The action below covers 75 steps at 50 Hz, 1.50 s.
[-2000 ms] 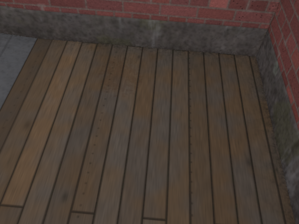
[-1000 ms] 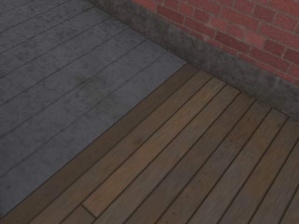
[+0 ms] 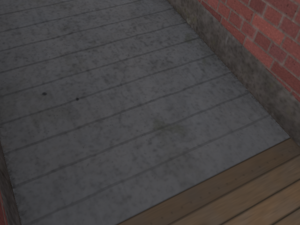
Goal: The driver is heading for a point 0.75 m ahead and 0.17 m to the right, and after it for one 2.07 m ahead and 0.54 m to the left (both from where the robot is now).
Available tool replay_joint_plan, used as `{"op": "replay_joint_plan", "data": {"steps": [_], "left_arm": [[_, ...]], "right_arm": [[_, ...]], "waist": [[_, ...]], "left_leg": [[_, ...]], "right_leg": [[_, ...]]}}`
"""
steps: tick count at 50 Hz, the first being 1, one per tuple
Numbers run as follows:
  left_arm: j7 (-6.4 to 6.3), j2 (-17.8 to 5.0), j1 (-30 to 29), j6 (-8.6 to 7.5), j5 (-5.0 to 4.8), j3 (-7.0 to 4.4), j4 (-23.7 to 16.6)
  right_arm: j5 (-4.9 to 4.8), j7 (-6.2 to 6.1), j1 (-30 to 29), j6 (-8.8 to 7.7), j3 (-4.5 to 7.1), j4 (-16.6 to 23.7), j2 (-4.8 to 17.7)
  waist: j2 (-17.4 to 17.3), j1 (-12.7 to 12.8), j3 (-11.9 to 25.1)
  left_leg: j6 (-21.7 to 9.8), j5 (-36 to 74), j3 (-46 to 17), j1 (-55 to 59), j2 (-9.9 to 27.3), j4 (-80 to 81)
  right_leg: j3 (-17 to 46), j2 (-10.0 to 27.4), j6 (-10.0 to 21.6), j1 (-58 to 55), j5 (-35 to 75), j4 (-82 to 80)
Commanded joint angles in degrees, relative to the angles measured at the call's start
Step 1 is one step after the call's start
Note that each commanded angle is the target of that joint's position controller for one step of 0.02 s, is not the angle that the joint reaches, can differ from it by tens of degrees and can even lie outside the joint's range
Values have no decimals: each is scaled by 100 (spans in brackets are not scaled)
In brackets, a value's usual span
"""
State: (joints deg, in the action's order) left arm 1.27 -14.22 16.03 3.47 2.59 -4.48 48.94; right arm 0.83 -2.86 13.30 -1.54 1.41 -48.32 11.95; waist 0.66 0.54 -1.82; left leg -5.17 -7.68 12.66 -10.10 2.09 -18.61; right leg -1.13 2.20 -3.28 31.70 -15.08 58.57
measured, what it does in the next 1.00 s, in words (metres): walks ahead, turning right: right foot, then left foot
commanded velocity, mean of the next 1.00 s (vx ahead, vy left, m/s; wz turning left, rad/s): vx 0.23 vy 0.00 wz -0.32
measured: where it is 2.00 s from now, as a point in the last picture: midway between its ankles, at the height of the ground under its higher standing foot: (169, 210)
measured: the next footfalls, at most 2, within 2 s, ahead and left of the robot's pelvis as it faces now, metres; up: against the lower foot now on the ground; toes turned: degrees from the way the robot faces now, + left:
right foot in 0.24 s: +0.07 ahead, -0.15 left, +0.00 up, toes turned -15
left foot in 0.66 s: +0.42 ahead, -0.10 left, +0.00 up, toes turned -25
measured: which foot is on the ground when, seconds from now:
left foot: down 0.00-0.22, up 0.24-0.64, down 0.66-1.00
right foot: up 0.00-0.22, down 0.24-0.64, up 0.66-1.00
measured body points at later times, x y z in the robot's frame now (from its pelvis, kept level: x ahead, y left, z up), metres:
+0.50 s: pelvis +0.15 -0.10 -0.01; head +0.18 -0.13 +0.44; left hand +0.21 +0.17 -0.12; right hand +0.24 -0.38 -0.13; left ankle +0.28 +0.01 -0.69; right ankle +0.03 -0.14 -0.75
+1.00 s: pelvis +0.27 -0.13 -0.01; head +0.30 -0.13 +0.44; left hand +0.48 +0.07 -0.14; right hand +0.21 -0.39 -0.14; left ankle +0.38 -0.09 -0.75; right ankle +0.23 -0.23 -0.73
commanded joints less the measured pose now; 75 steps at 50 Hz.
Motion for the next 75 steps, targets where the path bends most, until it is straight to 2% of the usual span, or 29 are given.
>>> {"op": "replay_joint_plan", "data": {"steps": [1,3,4,5,9,11,12,13,14,16,18,21,26,30,32,33,34,35,37,39,45,52,53,54,55,57,62,67,75], "left_arm": [[-60,122,404,-66,-62,24,-271],[-10,-34,138,8,-129,4,-479],[110,-294,187,24,-152,-10,-583],[209,-541,-158,61,-101,-104,-784],[291,-193,57,-161,-59,6,-595],[228,-461,1001,-248,-64,-132,-214],[143,-847,1952,-327,-8,-264,74],[81,-1169,1890,-406,-273,-266,17],[56,-1095,1542,-444,-271,-221,-85],[27,-749,903,-546,-266,-120,-196],[-97,-721,754,-632,-192,-81,-306],[-191,-970,1101,-697,-214,-144,-256],[-213,-728,1132,-517,-280,-83,-189],[-245,-1016,457,-509,-254,-196,-528],[-187,-977,135,-588,-334,-180,-586],[-175,-512,351,-606,-386,-65,-778],[-253,-244,1653,-501,-445,-55,-662],[-357,-575,2023,-367,-188,-81,-173],[-291,-651,979,-281,-66,-66,-192],[-225,-628,570,-130,50,-23,-281],[-358,-523,-79,24,-140,110,-286],[-441,-621,273,-218,-203,122,-166],[-495,-936,403,-264,-143,59,-194],[-527,-1364,169,-306,-85,-54,-286],[-539,-1177,-465,-348,-48,-15,-439],[-536,-673,-860,-434,-99,124,-534],[-459,-736,-301,-437,-134,113,-492],[-368,-1089,313,-507,-65,-53,-320],[-130,-1263,246,-626,28,-190,-231]], "right_arm": [[-29,-207,-185,-15,236,298,769],[35,-132,-100,69,268,343,766],[77,47,60,3,411,455,1141],[76,55,-275,43,449,519,1166],[163,324,29,-4,524,341,1285],[145,318,-248,-1,477,363,1053],[229,352,-437,5,330,481,578],[220,398,-996,-14,237,903,277],[277,461,-911,-38,256,872,547],[108,485,-677,-167,324,637,878],[158,509,-792,-229,304,594,895],[-13,377,-674,-151,259,578,629],[46,385,-1458,-44,92,906,440],[47,307,-647,-149,153,653,816],[138,155,444,-265,242,345,1040],[207,116,1021,-333,286,334,1386],[111,153,720,-271,336,400,1728],[-101,208,416,-200,320,530,1366],[-70,227,-276,-128,42,585,451],[-32,159,-218,-77,92,428,706],[-19,244,119,83,305,272,1150],[-104,255,-117,369,419,339,1125],[-162,264,-84,351,375,413,926],[-207,250,-359,347,333,646,665],[46,224,-61,336,395,458,909],[93,293,464,374,463,212,931],[134,348,88,522,471,370,921],[151,582,-950,566,416,858,914],[109,744,-1205,377,361,1045,896]], "waist": [[-526,179,113],[-911,-89,450],[-1530,-205,1051],[-1623,-128,266],[-225,-74,-205],[169,373,-279],[1504,771,-197],[2368,796,-477],[1689,572,-535],[662,169,-371],[95,65,-337],[14,35,-40],[691,287,84],[707,-46,496],[403,-601,843],[-535,-602,1508],[-1784,154,2009],[-1023,263,1858],[-339,188,649],[-755,198,405],[-885,38,435],[-772,257,195],[-230,249,216],[1159,242,4],[695,-31,-321],[169,-452,-129],[600,-95,91],[731,454,-142],[810,334,-292]], "left_leg": [[-617,3733,-184,344,1539,-209],[-489,2743,-125,372,1576,-382],[-420,-3037,-869,101,1756,863],[-355,-4242,-1313,-328,2015,1393],[-248,-3348,-897,268,2116,983],[-39,-3413,1,-545,1327,-415],[150,-2768,567,-1570,638,-2791],[432,-2771,-257,-3706,-404,-4255],[414,-2454,-972,-4140,-138,-5056],[357,-1257,-1173,-3590,275,-5042],[485,-544,-1222,-3264,238,-4295],[807,-623,-1139,-3259,-37,-4047],[660,180,-866,-2458,-442,-2278],[301,199,-1029,-917,-606,-1328],[148,1572,-1114,377,-313,-441],[-145,3823,-2370,1507,1179,-775],[-1185,6184,-4527,2011,2511,-635],[-1298,4273,-4573,1292,2298,-355],[-888,1692,-3315,-53,1376,162],[-693,1332,-2800,-431,903,457],[-747,-491,-3125,-618,761,676],[-143,-1654,-3426,-1620,316,612],[173,-1924,-3085,-1956,-29,7],[353,-2106,-1971,-2748,-981,-1517],[377,-2011,-1932,-2627,-777,-2792],[396,-1557,-1970,-2044,-664,-3950],[796,-1428,-1530,-2502,-420,-4322],[794,-1256,-1434,-2881,-137,-3309],[201,-1581,-752,-1510,-173,-1813]], "right_leg": [[-145,114,-14,-315,-37,-885],[-363,25,209,-672,236,-1295],[-480,64,414,-993,-211,-1344],[-490,164,510,-722,-272,-1213],[-683,195,812,-711,-814,-2202],[-895,-248,1128,-2132,-1039,-3255],[793,556,1437,-2959,-2171,-4085],[3759,1460,2020,-3533,-2932,-5102],[3978,1752,2288,-3470,-2508,-5324],[2618,1244,1933,-3191,-718,-4913],[1916,1030,1639,-3309,1758,-4783],[1399,899,1574,-3687,4942,-4145],[954,291,1277,-3165,5171,-3699],[1494,326,884,-2962,5674,-2989],[1382,-14,636,-2714,4663,-1544],[1018,-565,487,-1933,1583,64],[836,-1476,486,-909,-2335,1379],[1114,-986,611,-1085,-1872,1679],[903,-655,556,-1090,-1407,948],[516,-492,468,-1332,-1129,204],[182,-559,405,-1519,-1159,-1349],[148,-629,724,-2964,-462,-3758],[891,123,906,-3237,-994,-4512],[2752,1586,1449,-2958,-2035,-5104],[2763,1991,1649,-2255,-1268,-5138],[1672,1452,1509,-1939,485,-4694],[521,1179,1474,-2953,2955,-4064],[937,1545,1533,-3568,-622,-4901],[-22,1557,1234,-2920,-188,-4518]]}}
